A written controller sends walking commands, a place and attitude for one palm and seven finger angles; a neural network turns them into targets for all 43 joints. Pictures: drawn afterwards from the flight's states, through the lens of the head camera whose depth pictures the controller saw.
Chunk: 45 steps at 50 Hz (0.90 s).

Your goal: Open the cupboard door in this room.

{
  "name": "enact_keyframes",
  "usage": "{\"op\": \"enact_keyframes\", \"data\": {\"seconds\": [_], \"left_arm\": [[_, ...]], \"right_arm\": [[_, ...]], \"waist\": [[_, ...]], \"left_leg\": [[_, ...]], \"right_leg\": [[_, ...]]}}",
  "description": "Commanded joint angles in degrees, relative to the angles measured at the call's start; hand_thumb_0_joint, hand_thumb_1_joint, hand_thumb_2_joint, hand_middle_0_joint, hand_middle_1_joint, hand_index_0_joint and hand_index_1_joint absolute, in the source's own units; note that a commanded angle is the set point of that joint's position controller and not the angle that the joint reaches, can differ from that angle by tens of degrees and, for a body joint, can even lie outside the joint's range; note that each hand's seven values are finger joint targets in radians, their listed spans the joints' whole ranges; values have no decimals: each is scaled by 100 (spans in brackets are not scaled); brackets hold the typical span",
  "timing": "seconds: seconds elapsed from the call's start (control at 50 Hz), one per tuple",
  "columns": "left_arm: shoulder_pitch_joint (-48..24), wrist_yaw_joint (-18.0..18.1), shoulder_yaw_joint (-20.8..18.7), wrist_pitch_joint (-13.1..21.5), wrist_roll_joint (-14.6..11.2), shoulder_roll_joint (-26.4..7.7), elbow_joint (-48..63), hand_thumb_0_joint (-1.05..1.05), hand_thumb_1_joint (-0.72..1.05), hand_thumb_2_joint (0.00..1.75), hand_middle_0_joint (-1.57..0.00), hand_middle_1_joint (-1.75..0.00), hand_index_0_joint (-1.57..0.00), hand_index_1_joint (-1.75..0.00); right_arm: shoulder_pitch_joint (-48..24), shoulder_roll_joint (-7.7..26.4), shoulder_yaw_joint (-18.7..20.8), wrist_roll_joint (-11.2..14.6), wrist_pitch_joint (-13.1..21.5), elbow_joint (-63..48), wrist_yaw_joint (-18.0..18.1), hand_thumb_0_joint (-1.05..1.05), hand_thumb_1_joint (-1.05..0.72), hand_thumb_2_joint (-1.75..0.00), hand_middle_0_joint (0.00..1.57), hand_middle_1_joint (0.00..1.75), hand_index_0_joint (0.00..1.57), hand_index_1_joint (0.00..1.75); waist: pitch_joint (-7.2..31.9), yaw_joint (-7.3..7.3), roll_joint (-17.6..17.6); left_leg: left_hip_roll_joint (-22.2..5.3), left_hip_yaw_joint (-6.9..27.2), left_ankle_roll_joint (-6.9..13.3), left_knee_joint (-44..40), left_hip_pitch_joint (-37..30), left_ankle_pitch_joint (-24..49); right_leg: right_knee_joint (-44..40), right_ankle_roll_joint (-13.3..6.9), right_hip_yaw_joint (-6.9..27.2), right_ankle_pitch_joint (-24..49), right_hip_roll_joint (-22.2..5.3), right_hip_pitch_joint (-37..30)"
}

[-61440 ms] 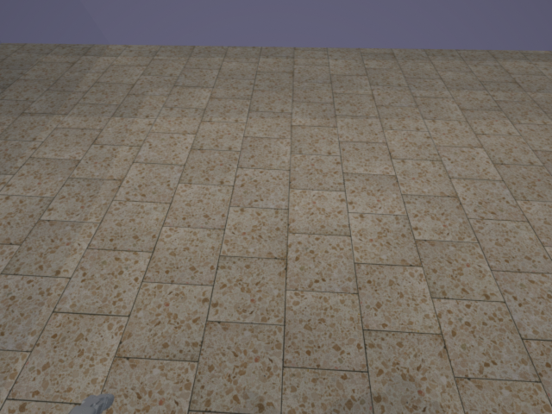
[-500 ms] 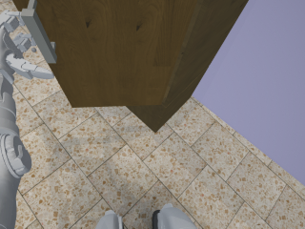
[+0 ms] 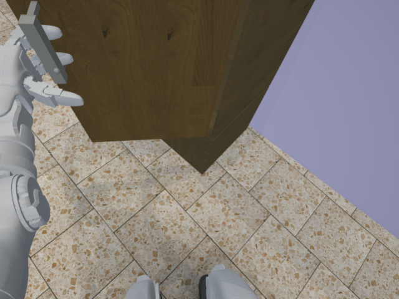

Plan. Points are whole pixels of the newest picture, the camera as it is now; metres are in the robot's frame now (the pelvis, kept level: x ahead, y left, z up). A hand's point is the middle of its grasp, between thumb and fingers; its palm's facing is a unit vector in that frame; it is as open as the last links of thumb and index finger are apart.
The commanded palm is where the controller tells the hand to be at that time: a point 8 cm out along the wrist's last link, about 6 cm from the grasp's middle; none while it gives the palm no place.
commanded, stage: slide the fingers in behind the handle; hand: left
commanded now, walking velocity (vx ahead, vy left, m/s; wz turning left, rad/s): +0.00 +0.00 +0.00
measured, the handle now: (48, 45) +0.58 +0.23 +0.10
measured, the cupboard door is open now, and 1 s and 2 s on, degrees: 48 48 65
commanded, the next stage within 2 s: close the thumb around the handle in 0.50 s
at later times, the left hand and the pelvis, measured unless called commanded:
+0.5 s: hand (56, 66) +0.54 +0.21 +0.10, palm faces -0.02 -1.00 +0.01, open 13.8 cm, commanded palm +0.52 +0.26 +0.10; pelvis +0.00 +0.01 +0.00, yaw -1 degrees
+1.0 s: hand (59, 67) +0.53 +0.21 +0.10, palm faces +0.00 -1.00 -0.01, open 9.5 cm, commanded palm +0.51 +0.25 +0.10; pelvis +0.01 +0.01 +0.00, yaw +0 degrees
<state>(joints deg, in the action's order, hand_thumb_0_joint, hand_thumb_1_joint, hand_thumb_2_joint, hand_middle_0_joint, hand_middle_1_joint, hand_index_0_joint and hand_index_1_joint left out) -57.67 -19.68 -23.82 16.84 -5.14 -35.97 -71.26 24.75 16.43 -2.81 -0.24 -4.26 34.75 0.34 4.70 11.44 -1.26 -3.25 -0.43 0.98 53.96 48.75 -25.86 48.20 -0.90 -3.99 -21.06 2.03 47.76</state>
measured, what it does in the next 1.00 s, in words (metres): stands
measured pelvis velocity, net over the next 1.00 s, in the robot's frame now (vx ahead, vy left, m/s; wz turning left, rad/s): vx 0.01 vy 0.01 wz -0.01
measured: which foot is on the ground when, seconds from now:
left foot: down 0.00-1.00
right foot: down 0.00-1.00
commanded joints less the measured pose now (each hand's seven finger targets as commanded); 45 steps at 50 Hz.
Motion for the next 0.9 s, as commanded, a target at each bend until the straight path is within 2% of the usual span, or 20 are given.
{"op": "enact_keyframes", "data": {"seconds": [0.0,0.06,0.1,0.16,0.2,0.26,0.28,0.34,0.4,0.46,0.48,0.54,0.58,0.66,0.7,0.76,0.78,0.8,0.84,0.88], "left_arm": [[-3030,208,-126,450,25,-1560,1286,0,-50,30,-30,-120,-30,-120],[-2878,219,-138,578,49,-1534,1319,0,-50,30,-30,-120,-30,-120],[-2808,186,-98,507,50,-1464,1059,0,-50,30,-30,-120,-30,-120],[-2876,162,-352,400,65,-1879,976,0,-50,30,-30,-120,-30,-120],[-2920,134,-285,351,97,-1867,982,0,-50,30,-30,-120,-30,-120],[-3031,104,-334,447,66,-1902,1178,0,-50,30,-30,-120,-30,-120],[-2831,101,-463,470,88,-2065,1179,0,-50,30,-30,-120,-30,-120],[-2757,49,-211,468,-10,-1606,1218,0,-50,30,-30,-120,-30,-120],[-2711,46,-334,425,-55,-1728,1227,0,-50,30,-30,-120,-30,-120],[-2605,64,-363,424,-40,-1724,1267,0,-50,30,-30,-120,-30,-120],[-2648,83,-217,399,-24,-1560,1168,0,-50,30,-30,-120,-30,-120],[-2722,153,-214,473,0,-1492,1442,0,-50,30,-30,-120,-30,-120],[-2599,180,-170,483,-9,-1381,1434,0,-50,30,-30,-120,-30,-120],[-2438,185,-83,530,-91,-1116,1641,0,-28,40,-32,-122,-32,-122],[-2428,211,95,466,-103,-841,1502,0,-16,44,-32,-124,-32,-124],[-2511,327,-125,419,-54,-1140,1299,0,0,52,-34,-125,-34,-125],[-2653,352,-17,413,-35,-1028,1292,0,6,54,-34,-126,-34,-126],[-2615,400,-242,445,-18,-1271,1357,0,12,56,-34,-127,-34,-127],[-2626,415,-97,524,63,-1179,1437,0,23,61,-35,-128,-35,-128],[-2642,390,120,558,78,-928,1411,0,34,66,-36,-129,-36,-129]], "right_arm": [[1107,1021,352,-39,153,-162,103,0,-90,-90,20,30,20,30],[1124,1015,358,-51,195,-163,76,0,-90,-90,20,30,20,30],[1137,1027,347,-49,196,-128,66,0,-90,-90,20,30,20,30],[1183,1083,340,-35,184,-158,95,0,-90,-90,20,30,20,30],[1185,1067,330,-25,184,-176,113,0,-90,-90,20,30,20,30],[1239,1056,336,-49,213,-156,106,0,-90,-90,20,30,20,30],[1262,1067,340,-50,196,-161,107,0,-90,-90,20,30,20,30],[1254,1034,349,-59,185,-175,83,0,-90,-90,20,30,20,30],[1281,1086,371,-61,157,-136,68,0,-90,-90,20,30,20,30],[1273,1065,369,-63,132,-173,65,0,-90,-90,20,30,20,30],[1260,1048,357,-57,124,-152,57,0,-90,-90,20,30,20,30],[1283,1049,390,-85,122,-175,39,0,-90,-90,20,30,20,30],[1295,1039,406,-90,106,-136,17,0,-90,-90,20,30,20,30],[1255,1011,437,-93,83,-144,-16,0,-90,-90,20,30,20,30],[1225,1002,441,-91,66,-123,-37,0,-90,-90,20,30,20,30],[1225,1038,433,-77,50,-121,-1,0,-90,-90,20,30,20,30],[1201,1010,417,-78,62,-125,-1,0,-90,-90,20,30,20,30],[1227,1021,428,-89,70,-135,-2,0,-90,-90,20,30,20,30],[1211,995,406,-96,87,-166,-1,0,-90,-90,20,30,20,30],[1164,964,407,-94,98,-132,-18,0,-90,-90,20,30,20,30]], "waist": [[2526,168,-795],[2911,96,-975],[2699,127,-846],[2757,108,-716],[2717,145,-647],[2904,130,-927],[2985,30,-983],[2874,108,-1058],[2830,94,-896],[2897,34,-1018],[2644,106,-915],[2790,52,-1217],[2900,60,-1132],[3024,-12,-1240],[2719,65,-1064],[2536,62,-717],[2479,111,-819],[2604,33,-684],[2698,36,-1003],[2657,95,-1022]], "left_leg": [[176,259,130,-480,-1560,1992],[181,264,97,-424,-1788,2278],[165,265,98,-427,-1669,2179],[187,216,136,-435,-1416,2085],[187,204,155,-439,-1326,2046],[166,228,130,-415,-1582,2271],[154,260,102,-414,-1688,2466],[135,275,91,-405,-1902,2652],[100,319,73,-444,-1969,2633],[121,286,65,-436,-1959,2780],[111,315,68,-455,-1901,2703],[102,361,33,-438,-2240,2982],[66,407,-9,-414,-2430,3250],[25,452,-70,-387,-2714,3741],[25,457,-63,-429,-2606,3476],[72,422,-1,-474,-2215,3087],[98,396,7,-487,-2152,2964],[112,374,30,-464,-2069,2935],[118,384,2,-445,-2218,3120],[102,383,-15,-411,-2300,3100]], "right_leg": [[-422,23,310,1672,104,-1155],[-343,-1,314,1891,112,-1231],[-364,1,287,1790,121,-1143],[-381,21,352,1898,110,-1401],[-397,27,356,1907,107,-1430],[-365,11,338,2011,125,-1358],[-315,-14,306,2100,130,-1376],[-326,-21,246,2116,148,-1127],[-361,-8,207,2018,169,-1078],[-324,-17,215,2167,160,-1144],[-345,-11,183,2057,167,-1006],[-312,-47,154,2023,171,-846],[-309,-27,129,2101,178,-807],[-277,-35,101,2225,186,-772],[-333,-16,66,2030,193,-636],[-335,-11,103,1994,173,-811],[-338,-9,118,1988,163,-818],[-322,-13,143,2081,160,-999],[-267,-43,144,2126,143,-926],[-292,-11,148,2066,146,-777]]}}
